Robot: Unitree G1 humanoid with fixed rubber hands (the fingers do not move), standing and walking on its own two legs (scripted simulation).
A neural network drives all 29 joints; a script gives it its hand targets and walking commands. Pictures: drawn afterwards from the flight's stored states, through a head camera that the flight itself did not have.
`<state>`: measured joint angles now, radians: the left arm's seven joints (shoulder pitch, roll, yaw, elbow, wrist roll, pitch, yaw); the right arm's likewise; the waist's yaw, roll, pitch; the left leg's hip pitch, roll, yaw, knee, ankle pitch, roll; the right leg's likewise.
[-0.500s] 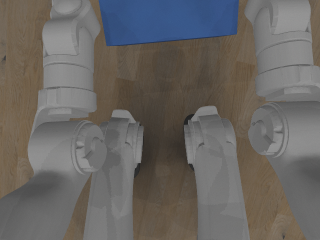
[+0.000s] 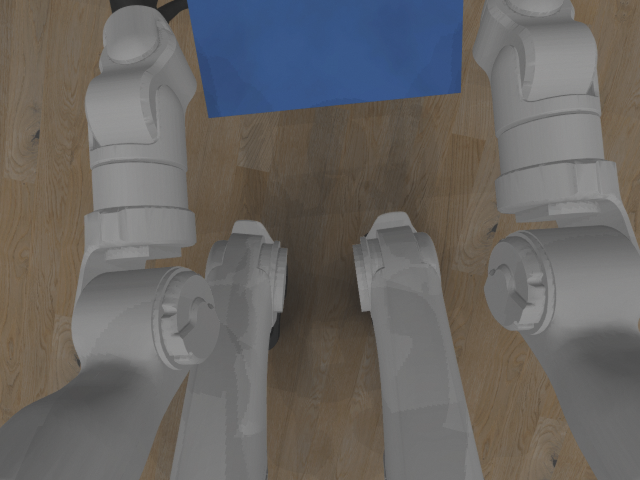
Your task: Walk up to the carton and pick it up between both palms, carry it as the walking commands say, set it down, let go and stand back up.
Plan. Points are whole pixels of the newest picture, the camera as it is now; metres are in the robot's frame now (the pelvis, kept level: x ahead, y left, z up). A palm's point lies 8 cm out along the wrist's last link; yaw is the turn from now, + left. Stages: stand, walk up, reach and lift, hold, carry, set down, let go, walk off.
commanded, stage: reach and lift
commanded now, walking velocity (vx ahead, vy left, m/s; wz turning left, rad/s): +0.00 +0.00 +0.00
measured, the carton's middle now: (323, 6) +0.57 -0.02 -0.17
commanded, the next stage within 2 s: none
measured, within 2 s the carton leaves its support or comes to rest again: neither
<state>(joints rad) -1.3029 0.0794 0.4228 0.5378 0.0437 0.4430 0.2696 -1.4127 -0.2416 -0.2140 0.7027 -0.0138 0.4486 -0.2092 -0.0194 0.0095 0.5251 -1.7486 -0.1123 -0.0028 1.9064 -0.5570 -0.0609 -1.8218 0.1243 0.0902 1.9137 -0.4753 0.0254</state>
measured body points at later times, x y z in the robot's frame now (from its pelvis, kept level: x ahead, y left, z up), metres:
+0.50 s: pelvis -0.01 +0.01 +0.05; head +0.30 -0.02 +0.36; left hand +0.53 +0.14 -0.03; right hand +0.54 -0.18 -0.03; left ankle +0.14 +0.13 -0.43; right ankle +0.15 -0.11 -0.43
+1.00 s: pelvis +0.00 +0.00 +0.11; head +0.29 -0.03 +0.44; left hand +0.50 +0.14 +0.04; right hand +0.52 -0.17 +0.04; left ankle +0.14 +0.13 -0.43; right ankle +0.15 -0.11 -0.43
